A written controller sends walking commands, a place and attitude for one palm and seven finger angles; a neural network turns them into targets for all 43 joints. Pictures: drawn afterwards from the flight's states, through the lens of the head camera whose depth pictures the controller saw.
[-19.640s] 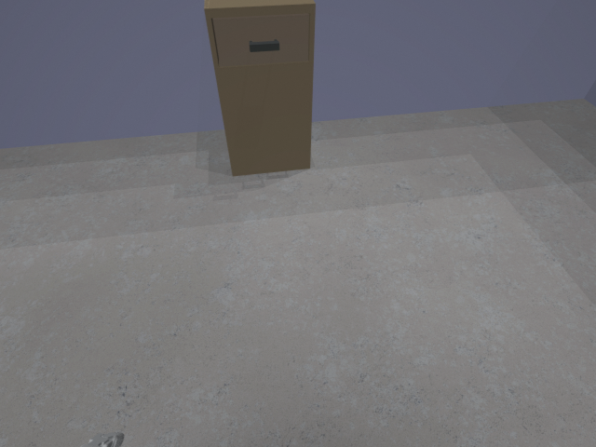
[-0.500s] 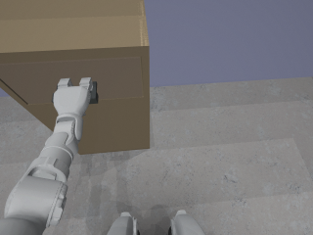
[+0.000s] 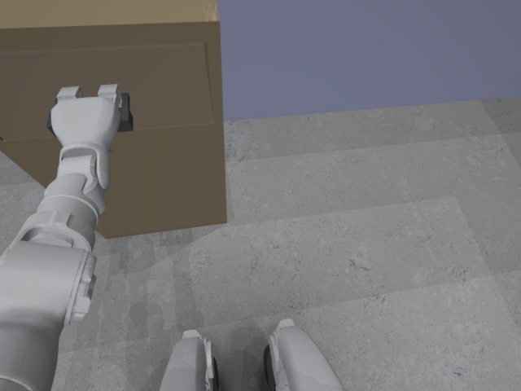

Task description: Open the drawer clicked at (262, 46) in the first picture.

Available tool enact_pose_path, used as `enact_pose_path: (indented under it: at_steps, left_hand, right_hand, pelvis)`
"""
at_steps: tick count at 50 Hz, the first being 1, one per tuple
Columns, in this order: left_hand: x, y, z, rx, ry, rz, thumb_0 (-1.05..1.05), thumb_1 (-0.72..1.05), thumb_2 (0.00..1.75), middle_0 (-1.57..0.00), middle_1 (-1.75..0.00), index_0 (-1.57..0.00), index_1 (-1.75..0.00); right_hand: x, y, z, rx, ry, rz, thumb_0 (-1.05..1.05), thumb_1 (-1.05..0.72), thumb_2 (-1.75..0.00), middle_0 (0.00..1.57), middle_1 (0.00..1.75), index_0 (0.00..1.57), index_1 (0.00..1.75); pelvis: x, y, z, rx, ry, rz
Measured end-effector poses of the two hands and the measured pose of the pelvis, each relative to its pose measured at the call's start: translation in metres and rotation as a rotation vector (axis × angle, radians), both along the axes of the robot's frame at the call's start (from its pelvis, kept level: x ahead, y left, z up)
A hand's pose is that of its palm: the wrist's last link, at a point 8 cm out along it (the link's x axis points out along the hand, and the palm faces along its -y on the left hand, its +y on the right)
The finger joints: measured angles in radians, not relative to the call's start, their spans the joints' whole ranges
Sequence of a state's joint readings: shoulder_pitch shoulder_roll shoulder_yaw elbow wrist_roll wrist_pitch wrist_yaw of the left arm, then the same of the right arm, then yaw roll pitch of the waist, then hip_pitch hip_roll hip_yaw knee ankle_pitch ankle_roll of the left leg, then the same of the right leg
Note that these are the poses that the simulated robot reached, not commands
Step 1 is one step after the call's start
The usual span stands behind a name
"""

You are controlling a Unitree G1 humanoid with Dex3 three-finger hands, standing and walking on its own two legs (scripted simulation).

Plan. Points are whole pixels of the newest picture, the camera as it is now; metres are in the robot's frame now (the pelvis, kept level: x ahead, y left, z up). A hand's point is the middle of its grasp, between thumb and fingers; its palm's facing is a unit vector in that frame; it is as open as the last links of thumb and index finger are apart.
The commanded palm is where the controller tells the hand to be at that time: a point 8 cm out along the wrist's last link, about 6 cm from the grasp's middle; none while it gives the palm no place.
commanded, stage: pull the drawer open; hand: left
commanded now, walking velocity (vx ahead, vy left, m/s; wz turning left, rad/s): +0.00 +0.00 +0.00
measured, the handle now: (92, 111) +0.57 +0.21 +0.01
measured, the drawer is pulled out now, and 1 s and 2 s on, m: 0.00 0.00 0.00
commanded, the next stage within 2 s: open the thumb to release the handle in 1.26 s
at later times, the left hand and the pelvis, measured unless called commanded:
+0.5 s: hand (101, 141) +0.52 +0.20 -0.01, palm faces -0.04 -0.01 -1.00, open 5.9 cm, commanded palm +0.50 +0.19 +0.04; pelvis +0.00 +0.01 +0.00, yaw -1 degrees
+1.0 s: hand (101, 142) +0.52 +0.20 -0.01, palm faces -0.05 -0.03 -1.00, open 5.9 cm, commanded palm +0.48 +0.20 +0.04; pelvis +0.06 +0.00 +0.03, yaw -1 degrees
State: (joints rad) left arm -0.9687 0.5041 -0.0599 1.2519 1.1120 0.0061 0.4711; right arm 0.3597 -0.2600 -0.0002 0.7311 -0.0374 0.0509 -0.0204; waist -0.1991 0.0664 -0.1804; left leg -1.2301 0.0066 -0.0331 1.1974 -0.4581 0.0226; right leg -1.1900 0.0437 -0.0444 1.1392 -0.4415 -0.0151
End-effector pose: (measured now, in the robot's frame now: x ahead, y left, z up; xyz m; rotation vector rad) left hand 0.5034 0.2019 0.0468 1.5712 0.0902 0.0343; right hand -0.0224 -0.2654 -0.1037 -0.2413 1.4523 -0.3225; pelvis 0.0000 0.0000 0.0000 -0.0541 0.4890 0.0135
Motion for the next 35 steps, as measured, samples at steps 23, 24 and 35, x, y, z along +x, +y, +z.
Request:
enact_pose_path:
  at_steps: [23,24,35]
  left_hand:
    - [0.000,0.000,0.000,-0.005,0.005,-0.002,0.01,0.67,0.80,-0.36,-1.35,-0.39,-1.35]
    - [0.000,0.000,0.000,-0.006,0.007,-0.002,0.01,0.67,0.79,-0.36,-1.35,-0.39,-1.35]
    - [-0.001,0.001,0.001,-0.027,0.018,-0.012,0.01,0.67,0.76,-0.34,-1.35,-0.39,-1.35]
  right_hand:
    - [0.005,0.014,-0.003,0.006,-0.055,0.003,0.00,-0.91,-0.89,0.20,0.30,0.20,0.30]
    - [0.008,0.014,-0.003,0.009,-0.058,0.004,0.00,-0.91,-0.89,0.20,0.30,0.20,0.30]
    - [0.051,0.015,0.004,0.042,-0.058,0.009,0.00,-0.91,-0.89,0.20,0.30,0.20,0.30]
  pelvis:
    - [-0.008,0.010,-0.002,-0.002,0.003,-0.014]
    - [-0.006,0.010,0.000,-0.001,0.001,-0.016]
    - [0.026,0.009,0.016,0.009,-0.010,-0.029]
